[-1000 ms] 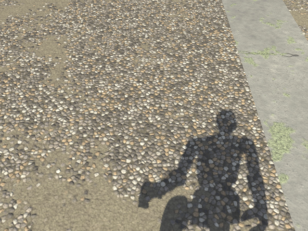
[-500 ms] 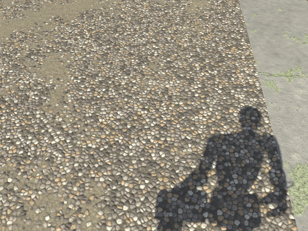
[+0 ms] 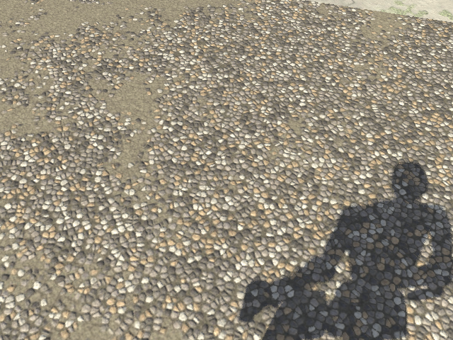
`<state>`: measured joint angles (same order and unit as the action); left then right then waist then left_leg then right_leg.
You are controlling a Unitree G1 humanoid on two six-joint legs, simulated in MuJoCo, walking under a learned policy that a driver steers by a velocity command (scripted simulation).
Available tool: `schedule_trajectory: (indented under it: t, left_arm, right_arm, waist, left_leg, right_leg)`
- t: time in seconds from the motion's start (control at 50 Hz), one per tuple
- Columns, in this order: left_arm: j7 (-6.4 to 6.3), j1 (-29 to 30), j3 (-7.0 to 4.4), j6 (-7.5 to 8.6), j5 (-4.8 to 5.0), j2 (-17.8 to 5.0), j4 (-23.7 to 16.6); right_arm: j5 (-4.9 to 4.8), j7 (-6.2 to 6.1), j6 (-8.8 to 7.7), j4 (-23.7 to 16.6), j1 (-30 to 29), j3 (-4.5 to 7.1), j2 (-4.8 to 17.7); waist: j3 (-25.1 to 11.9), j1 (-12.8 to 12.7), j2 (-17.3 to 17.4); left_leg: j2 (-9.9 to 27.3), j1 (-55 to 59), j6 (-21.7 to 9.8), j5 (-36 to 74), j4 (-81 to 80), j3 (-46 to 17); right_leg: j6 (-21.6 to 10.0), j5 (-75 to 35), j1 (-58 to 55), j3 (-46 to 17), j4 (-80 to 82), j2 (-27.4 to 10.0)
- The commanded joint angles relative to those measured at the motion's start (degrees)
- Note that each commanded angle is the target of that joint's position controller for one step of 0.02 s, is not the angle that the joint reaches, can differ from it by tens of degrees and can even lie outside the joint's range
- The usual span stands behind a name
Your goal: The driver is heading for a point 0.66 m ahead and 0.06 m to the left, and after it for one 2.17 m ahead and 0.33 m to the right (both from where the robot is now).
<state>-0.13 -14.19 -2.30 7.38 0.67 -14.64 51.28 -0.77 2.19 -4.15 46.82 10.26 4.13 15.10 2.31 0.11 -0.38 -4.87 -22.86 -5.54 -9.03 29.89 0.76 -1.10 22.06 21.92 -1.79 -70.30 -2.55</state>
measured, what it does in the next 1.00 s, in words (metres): walks ahead, turning left: right foot, then left foot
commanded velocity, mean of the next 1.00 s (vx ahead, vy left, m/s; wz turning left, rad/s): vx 0.37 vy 0.00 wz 0.39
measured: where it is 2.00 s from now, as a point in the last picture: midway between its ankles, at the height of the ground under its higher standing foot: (227, 285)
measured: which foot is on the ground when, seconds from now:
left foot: down 0.00-0.38, up 0.40-0.80, down 0.82-1.00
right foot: up 0.00-0.36, down 0.38-0.84, up 0.86-1.00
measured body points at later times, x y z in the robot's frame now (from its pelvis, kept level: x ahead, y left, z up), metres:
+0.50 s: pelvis +0.28 -0.03 +0.00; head +0.31 -0.03 +0.45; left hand +0.37 +0.26 -0.08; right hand +0.43 -0.28 -0.12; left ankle +0.15 +0.07 -0.64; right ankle +0.36 -0.12 -0.73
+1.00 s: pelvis +0.43 +0.05 +0.00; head +0.45 +0.08 +0.45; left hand +0.41 +0.34 -0.13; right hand +0.69 -0.10 -0.09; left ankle +0.47 +0.18 -0.73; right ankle +0.45 -0.11 -0.69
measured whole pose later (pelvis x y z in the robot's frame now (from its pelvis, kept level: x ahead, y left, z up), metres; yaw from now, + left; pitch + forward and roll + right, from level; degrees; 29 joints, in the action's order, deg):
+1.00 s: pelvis +0.43 +0.05 +0.00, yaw +22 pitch +2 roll +0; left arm -0.8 -12.0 -2.1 0.1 0.5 -15.9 50.0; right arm 1.6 0.7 -1.5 40.9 5.8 1.6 11.6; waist 1.5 -1.7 -2.0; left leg -1.1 -22.7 -2.5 -6.6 27.4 1.9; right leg 3.8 30.9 23.1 -1.2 -52.9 -3.8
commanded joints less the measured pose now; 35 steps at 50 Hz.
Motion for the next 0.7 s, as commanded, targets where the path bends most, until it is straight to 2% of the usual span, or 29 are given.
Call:
schedule_trajectory:
  t: [0.02, 0.06, 0.12, 0.18, 0.26, 0.32, 0.34, 0.36, 0.38, 0.4, 0.42, 0.44, 0.46, 0.48, 0.5, 0.54, 0.58, 0.62, 0.66, 0.7]
  left_arm:
    - [-0.6, 0.8, -2.33, 0.62, -0.91, -7.2, -5.8]
    - [-0.87, 0.7, -2.28, -0.64, -1.46, -5.6, -6.5]
    - [-1.24, 7.4, -2.11, -1.15, -1.73, -4.8, -9.3]
    - [-0.69, 13.9, -1.56, -0.73, -1.19, -3.5, -11.3]
    - [0.42, 18.8, -1.7, 0.14, -0.37, -4.9, -13.7]
    - [1.07, 17.3, -2.39, 1.11, -0.17, -7.1, -14.1]
    - [1.0, 14.0, -2.74, 1.41, -0.19, -7.6, -13.4]
    - [0.66, 8.3, -3.53, 1.65, -0.66, -9.1, -12.0]
    - [0.19, -0.5, -4.39, 1.72, -1.54, -12.1, -11.1]
    - [0.04, -7.2, -5.57, 0.87, -2.38, -16.5, -9.7]
    - [0.37, -7.0, -4.74, 0.48, -0.91, -12.5, -9.7]
    - [0.24, -4.2, -3.58, 0.09, -0.57, -8.0, -10.7]
    - [0.22, -1.2, -3.04, -0.43, -0.92, -6.8, -11.2]
    - [0.32, 0.9, -2.7, -0.73, -1.21, -6.0, -10.8]
    - [0.37, 2.1, -2.29, -0.69, -1.48, -5.1, -10.5]
    - [0.86, 1.5, -2.4, -0.17, -1.27, -5.3, -9.3]
    - [1.09, 1.6, -2.83, 0.27, -1.26, -6.9, -8.3]
    - [0.86, 2.2, -3.13, -0.04, -1.07, -8.0, -7.5]
    - [0.44, 2.5, -3.1, -0.84, -0.58, -8.6, -6.9]
    - [0.11, 0.4, -3.08, -1.59, -0.13, -9.4, -5.7]
  right_arm:
    - [0.46, -0.46, -0.51, -4.2, 1.3, 1.02, 5.1]
    - [0.23, -1.07, -0.7, -4.3, 2.2, 1.42, 6.7]
    - [-0.11, -2.3, -0.63, -3.9, 5.8, 1.98, 8.7]
    - [-0.53, -2.88, -0.06, -3.6, 8.5, 1.96, 8.5]
    - [-0.88, -3.15, 0.54, -2.9, 11.3, 2.0, 8.6]
    - [-0.67, -3.62, 1.1, -3.4, 10.7, 2.22, 8.9]
    - [-0.63, -3.66, 1.29, -3.8, 9.7, 2.17, 8.6]
    - [-0.45, -3.52, 1.29, -4.6, 8.7, 1.66, 7.1]
    - [0.29, -3.15, 1.0, -5.9, 7.8, 0.51, 4.2]
    - [-1.09, -3.18, 0.37, -7.3, 15.2, -0.44, 0.9]
    - [-1.61, -3.17, 0.14, -6.7, 16.9, -0.05, 5.5]
    - [-1.54, -3.06, 0.5, -6.7, 12.2, 1.01, 9.4]
    - [-0.95, -3.05, 0.89, -7.3, 8.4, 1.16, 9.3]
    - [-0.38, -2.91, 0.96, -8.1, 6.2, 1.28, 8.3]
    - [-0.46, -2.65, 1.27, -8.4, 6.1, 1.49, 7.4]
    - [-0.8, -2.32, 1.82, -8.5, 7.0, 0.96, 4.5]
    - [-0.26, -2.61, 2.13, -9.6, 5.4, 0.73, 3.5]
    - [0.47, -2.62, 1.96, -10.2, 4.0, 0.23, 2.5]
    - [0.58, -1.99, 1.48, -10.5, 1.4, -0.47, 1.3]
    - [0.45, -1.28, 1.14, -11.2, -2.3, -0.65, 1.3]
  waist:
    - [-6.0, -1.2, 1.3]
    - [-5.0, -1.9, 2.6]
    - [-3.1, 0.0, 3.2]
    - [-2.6, 2.6, 4.9]
    - [-2.2, 4.3, 5.7]
    - [-2.7, 2.6, 7.1]
    - [-3.6, 0.8, 7.8]
    - [-6.9, -2.1, 7.4]
    - [-14.3, -6.1, 3.0]
    - [-21.8, -3.9, -14.1]
    - [-20.8, -3.7, -16.5]
    - [-13.0, -4.8, -9.2]
    - [-8.0, -4.2, -4.1]
    - [-4.4, -3.0, -3.0]
    - [-2.9, -1.7, -4.1]
    - [-2.5, -0.8, -5.6]
    - [-1.4, 0.1, -4.5]
    - [-2.6, 0.6, -3.8]
    - [-3.9, -0.2, -4.5]
    - [-4.7, -1.9, -4.8]
  left_leg:
    - [14.6, 14.2, -11.2, 10.8, -16.5, -21.2]
    - [13.3, 9.6, -11.7, 14.3, -17.9, -18.1]
    - [11.5, 7.8, -10.4, 14.9, -18.3, -15.7]
    - [9.5, 8.1, -7.8, 9.1, -17.0, -15.0]
    - [11.5, 12.4, -7.0, 5.4, -13.5, -20.0]
    - [13.2, 16.5, -6.0, 6.2, -8.4, -25.0]
    - [12.6, 16.4, -5.3, 8.0, -6.0, -25.6]
    - [9.8, 14.7, -3.7, 11.0, -0.3, -24.2]
    - [6.4, 7.9, -1.7, 6.6, 14.1, -19.8]
    - [-2.0, -12.8, 2.5, -16.3, 32.8, -11.4]
    - [2.0, -21.6, 3.1, -24.6, 42.5, -12.0]
    - [4.6, -24.0, 3.6, -19.5, 45.7, -12.1]
    - [6.8, -22.4, 4.0, -14.9, 45.2, -9.8]
    - [8.3, -20.9, 4.1, -11.9, 42.5, -9.3]
    - [9.9, -18.6, 3.9, -10.1, 40.3, -9.0]
    - [10.3, -15.7, 4.0, -8.5, 37.6, -7.5]
    - [9.5, -15.9, 5.0, -7.1, 32.7, -7.2]
    - [9.1, -14.4, 5.7, -2.8, 25.0, -5.8]
    - [8.6, -9.4, 5.7, 4.6, 15.9, -3.0]
    - [7.4, -5.9, 5.6, 9.5, 9.7, -1.3]
  right_leg:
    - [0.4, -4.6, 13.7, -3.0, 3.2, -4.6]
    - [2.1, -6.9, 12.2, -1.7, 8.0, -4.4]
    - [4.0, -16.3, 13.9, -0.9, 19.9, -2.7]
    - [3.9, -25.5, 11.2, -1.0, 33.0, 0.0]
    - [3.2, -26.3, 8.9, -2.1, 40.7, 2.0]
    - [1.6, -19.8, 5.3, -2.9, 43.9, 2.5]
    - [0.5, -18.9, 1.0, -2.1, 45.5, 2.8]
    - [-1.3, -19.3, -8.1, -2.0, 47.0, 1.9]
    - [-4.9, -17.8, -22.9, -9.2, 45.3, -6.5]
    - [-13.9, -9.1, -43.0, -32.9, 48.2, -19.5]
    - [-15.0, 1.6, -43.2, -43.9, 51.4, -23.0]
    - [-12.4, 2.8, -36.1, -35.3, 52.4, -20.6]
    - [-10.3, -2.7, -28.2, -26.5, 53.4, -17.8]
    - [-9.5, -8.2, -21.9, -21.2, 55.1, -15.3]
    - [-8.6, -12.1, -18.0, -16.4, 56.7, -13.2]
    - [-9.4, -16.6, -14.1, -11.2, 59.4, -11.3]
    - [-10.9, -33.0, -12.9, -6.8, 59.4, -11.5]
    - [-10.9, -46.1, -13.6, -1.9, 57.8, -10.9]
    - [-9.7, -48.5, -12.7, 2.8, 57.4, -8.9]
    - [-9.0, -47.3, -13.8, 3.9, 56.4, -8.5]
Next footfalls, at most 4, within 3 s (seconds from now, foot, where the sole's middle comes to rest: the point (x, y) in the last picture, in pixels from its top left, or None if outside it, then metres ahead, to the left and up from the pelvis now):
0.38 right None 0.40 -0.11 -0.77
0.82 left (166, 320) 0.51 0.19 -0.77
1.24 right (253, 318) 0.51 -0.06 -0.77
1.72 left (174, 301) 0.56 0.18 -0.77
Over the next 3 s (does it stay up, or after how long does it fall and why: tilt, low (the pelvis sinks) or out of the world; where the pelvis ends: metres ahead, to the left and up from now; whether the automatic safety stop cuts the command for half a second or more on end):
stays up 1.16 -0.16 0.02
